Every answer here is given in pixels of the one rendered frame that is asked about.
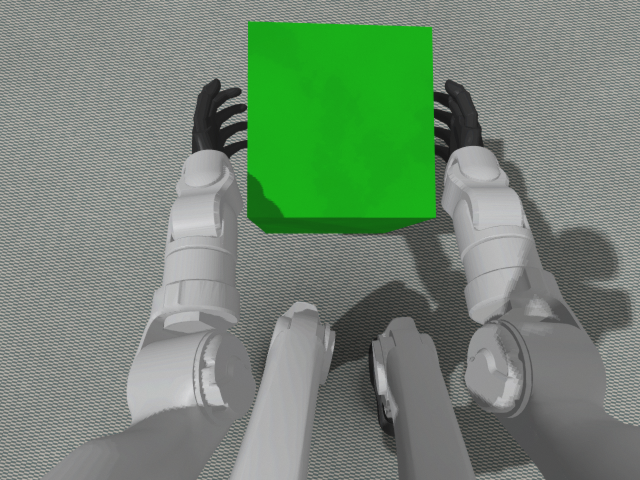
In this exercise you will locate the carton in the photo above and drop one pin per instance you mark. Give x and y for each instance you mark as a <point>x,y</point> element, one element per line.
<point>340,127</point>

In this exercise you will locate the robot right foot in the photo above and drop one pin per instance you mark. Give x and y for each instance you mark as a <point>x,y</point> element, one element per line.
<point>385,423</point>

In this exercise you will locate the robot left hand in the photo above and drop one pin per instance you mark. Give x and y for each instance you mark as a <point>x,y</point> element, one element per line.
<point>206,133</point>

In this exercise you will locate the robot left upper arm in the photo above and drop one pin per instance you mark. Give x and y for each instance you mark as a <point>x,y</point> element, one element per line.
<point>183,393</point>

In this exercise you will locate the left robot forearm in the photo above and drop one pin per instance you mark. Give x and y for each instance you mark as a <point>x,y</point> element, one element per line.
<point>198,289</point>

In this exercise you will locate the robot right hand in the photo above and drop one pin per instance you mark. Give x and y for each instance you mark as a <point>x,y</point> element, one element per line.
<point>465,129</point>

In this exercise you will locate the right robot forearm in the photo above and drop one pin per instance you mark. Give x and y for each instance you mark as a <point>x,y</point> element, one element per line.
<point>504,273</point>

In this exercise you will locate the robot right upper arm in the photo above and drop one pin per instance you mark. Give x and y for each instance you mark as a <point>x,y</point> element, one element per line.
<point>545,383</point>

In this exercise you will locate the right robot shin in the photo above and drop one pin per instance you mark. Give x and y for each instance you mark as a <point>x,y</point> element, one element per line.
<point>404,323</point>

